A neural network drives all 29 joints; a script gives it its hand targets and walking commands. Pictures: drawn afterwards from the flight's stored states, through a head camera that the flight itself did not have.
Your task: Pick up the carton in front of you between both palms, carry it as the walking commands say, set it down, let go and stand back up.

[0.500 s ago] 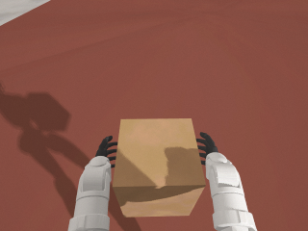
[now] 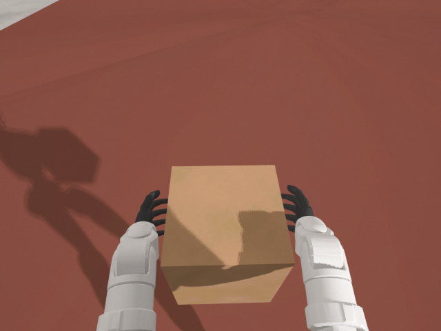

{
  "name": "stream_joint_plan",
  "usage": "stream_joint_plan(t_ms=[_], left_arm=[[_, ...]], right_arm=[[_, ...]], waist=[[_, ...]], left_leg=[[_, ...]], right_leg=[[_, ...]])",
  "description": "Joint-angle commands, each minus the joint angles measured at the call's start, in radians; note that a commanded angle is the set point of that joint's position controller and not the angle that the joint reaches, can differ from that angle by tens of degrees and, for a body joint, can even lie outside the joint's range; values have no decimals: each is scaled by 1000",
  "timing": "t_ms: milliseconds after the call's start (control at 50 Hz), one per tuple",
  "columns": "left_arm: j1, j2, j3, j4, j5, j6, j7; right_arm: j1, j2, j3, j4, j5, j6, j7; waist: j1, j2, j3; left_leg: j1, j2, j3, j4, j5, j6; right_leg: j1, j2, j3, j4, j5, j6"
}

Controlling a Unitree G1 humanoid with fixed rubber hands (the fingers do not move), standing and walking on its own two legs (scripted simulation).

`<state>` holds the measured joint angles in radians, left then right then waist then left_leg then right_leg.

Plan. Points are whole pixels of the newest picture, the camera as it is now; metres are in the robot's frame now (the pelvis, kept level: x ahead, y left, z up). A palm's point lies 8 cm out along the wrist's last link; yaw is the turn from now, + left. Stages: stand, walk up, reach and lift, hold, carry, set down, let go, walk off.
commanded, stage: carry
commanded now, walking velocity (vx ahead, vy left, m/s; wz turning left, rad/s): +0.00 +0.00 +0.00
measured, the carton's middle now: (223, 238) +0.31 +0.00 -0.04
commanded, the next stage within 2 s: hold in 0.02 s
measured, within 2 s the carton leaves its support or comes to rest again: neither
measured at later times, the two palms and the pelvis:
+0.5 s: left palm (140, 242) +0.25 +0.15 +0.05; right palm (307, 230) +0.27 -0.15 +0.05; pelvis -0.03 -0.01 +0.01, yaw +2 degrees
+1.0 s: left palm (145, 235) +0.27 +0.14 +0.05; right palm (307, 221) +0.28 -0.15 +0.06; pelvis -0.02 -0.02 +0.00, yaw +3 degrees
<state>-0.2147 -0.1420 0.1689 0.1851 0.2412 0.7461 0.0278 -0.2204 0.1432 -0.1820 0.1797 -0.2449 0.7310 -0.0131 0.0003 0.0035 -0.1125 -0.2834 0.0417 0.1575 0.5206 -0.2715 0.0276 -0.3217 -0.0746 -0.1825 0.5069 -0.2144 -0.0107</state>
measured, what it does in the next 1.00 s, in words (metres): stands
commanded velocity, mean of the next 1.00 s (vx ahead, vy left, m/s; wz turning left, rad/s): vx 0.00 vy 0.00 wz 0.00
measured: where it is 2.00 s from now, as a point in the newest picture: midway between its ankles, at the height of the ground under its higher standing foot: outside the picture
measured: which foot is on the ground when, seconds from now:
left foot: down 0.00-1.00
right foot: down 0.00-1.00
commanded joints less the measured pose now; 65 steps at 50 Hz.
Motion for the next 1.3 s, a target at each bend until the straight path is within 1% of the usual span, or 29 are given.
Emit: stream_joint_plan(t_ms=[0, 20, 40, 60, 80, 120, 140, 160, 180, 220, 320, 420, 540, 700, 860, 920, 980, 1040, 1100, 1140, 1200, 1240, 1280], left_arm=[[-476, -883, -547, -85, -257, -49, -227], [-387, -922, -520, -88, -246, -42, -237], [-415, -909, -523, -107, -235, -56, -233], [-387, -878, -498, -99, -212, -56, -233], [-403, -891, -498, -100, -215, -59, -232], [-428, -895, -509, -87, -226, -64, -227], [-413, -882, -505, -91, -219, -64, -224], [-415, -879, -494, -80, -206, -64, -223], [-436, -887, -491, -72, -209, -65, -224], [-456, -893, -491, -62, -214, -66, -229], [-497, -905, -474, -27, -213, -63, -248], [-531, -925, -444, 16, -202, -63, -264], [-570, -950, -417, 58, -191, -70, -283], [-610, -962, -389, 98, -180, -75, -300], [-644, -957, -375, 110, -177, -77, -303], [-685, -945, -336, 155, -153, -91, -305], [-757, -928, -259, 245, -108, -124, -307], [-820, -876, -159, 335, -39, -168, -293], [-823, -787, -51, 398, 41, -222, -263], [-801, -711, 11, 426, 85, -269, -244], [-761, -629, 42, 436, 108, -360, -228], [-749, -623, 14, 434, 96, -427, -223], [-748, -653, -39, 431, 70, -494, -223]], right_arm=[[-418, 899, 541, -35, 240, -26, 215], [-330, 943, 527, -60, 236, -17, 223], [-357, 911, 521, -84, 225, -28, 221], [-351, 900, 507, -90, 219, -27, 223], [-366, 901, 519, -78, 215, -29, 224], [-375, 902, 516, -59, 220, -38, 217], [-367, 895, 507, -64, 220, -41, 218], [-397, 895, 512, -69, 222, -42, 224], [-405, 899, 513, -51, 218, -40, 226], [-406, 900, 494, -26, 211, -40, 226], [-422, 912, 454, 20, 189, -37, 230], [-465, 936, 436, 57, 184, -34, 248], [-517, 962, 427, 93, 185, -36, 273], [-555, 973, 409, 135, 180, -37, 291], [-582, 975, 390, 152, 175, -39, 288], [-626, 970, 350, 191, 157, -53, 284], [-696, 958, 265, 273, 113, -83, 276], [-754, 912, 151, 351, 42, -124, 250], [-761, 819, 34, 390, -37, -176, 214], [-740, 745, -26, 405, -79, -223, 193], [-709, 680, -47, 396, -103, -317, 174], [-706, 682, -14, 382, -89, -386, 170], [-717, 711, 43, 373, -61, -455, 174]], waist=[[0, -1, -229], [-4, 32, -128], [-7, 19, -170], [0, -2, -162], [6, 3, -135], [-4, 16, -148], [-3, 14, -134], [6, 37, -136], [4, 15, -115], [-2, 6, -93], [-13, 7, -54], [-8, 5, -30], [-2, 3, -25], [-4, -7, -16], [-6, -13, -15], [-4, -14, 1], [-8, -13, 24], [-19, -8, 59], [-30, -4, 78], [-31, -2, 61], [-29, -3, -9], [-24, 3, -82], [-21, 7, -176]], left_leg=[[49, 120, -119, -90, 178, 5], [160, -98, -263, -136, 404, 9], [168, -89, -277, -131, 459, 7], [240, -87, -278, -146, 391, 10], [212, -97, -275, -143, 417, 0], [222, -98, -280, -159, 389, -4], [265, -99, -277, -156, 404, -5], [288, -100, -274, -168, 341, -3], [252, -97, -275, -171, 309, -1], [235, -95, -274, -175, 275, 1], [200, -90, -271, -189, 169, 5], [158, -86, -268, -200, 67, 15], [127, -85, -262, -205, -10, 25], [119, -88, -252, -201, -56, 28], [123, -94, -248, -194, -35, 25], [108, -97, -245, -181, -51, 27], [76, -99, -243, -158, -85, 30], [27, -101, -245, -121, -92, 30], [-29, -112, -242, -69, -56, 31], [-73, -121, -238, -27, -8, 28], [-140, -136, -230, 43, 84, 21], [-178, -147, -227, 86, 146, 13], [-209, -156, -229, 133, 202, 3]], right_leg=[[121, -100, 114, -62, 142, -1], [317, 159, 253, -96, 313, -24], [353, 149, 276, -97, 381, -30], [325, 142, 275, -114, 322, -22], [345, 145, 276, -114, 356, -20], [364, 151, 276, -114, 337, -17], [325, 150, 274, -122, 332, -13], [309, 150, 271, -127, 279, -10], [325, 152, 270, -131, 244, -12], [327, 150, 271, -136, 212, -16], [330, 143, 272, -148, 134, -23], [338, 136, 269, -154, 59, -25], [342, 128, 268, -160, -12, -24], [335, 114, 278, -179, -84, -21], [344, 109, 284, -184, -65, -21], [332, 109, 284, -174, -85, -23], [305, 110, 281, -153, -120, -26], [269, 113, 279, -117, -120, -31], [207, 125, 272, -64, -72, -29], [157, 136, 266, -19, -12, -22], [84, 152, 260, 53, 101, -9], [45, 161, 257, 103, 178, 0], [1, 172, 252, 157, 240, 7]])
